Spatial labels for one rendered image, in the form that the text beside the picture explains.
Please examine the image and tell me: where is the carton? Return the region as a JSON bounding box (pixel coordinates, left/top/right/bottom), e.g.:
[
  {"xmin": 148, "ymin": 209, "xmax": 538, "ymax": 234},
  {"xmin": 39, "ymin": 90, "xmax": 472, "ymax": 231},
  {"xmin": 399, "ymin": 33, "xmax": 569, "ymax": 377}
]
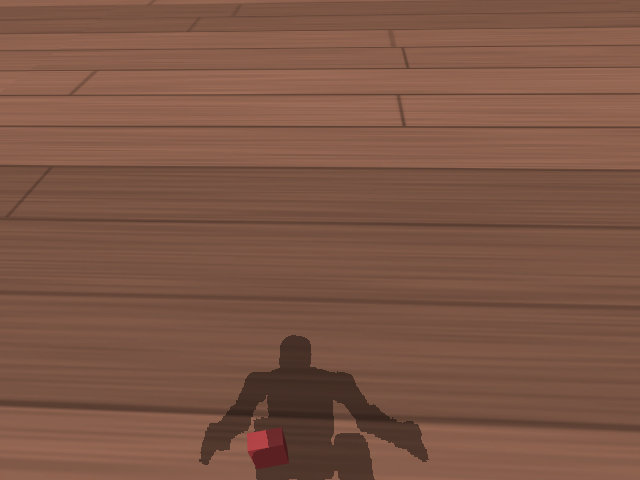
[{"xmin": 247, "ymin": 427, "xmax": 289, "ymax": 469}]

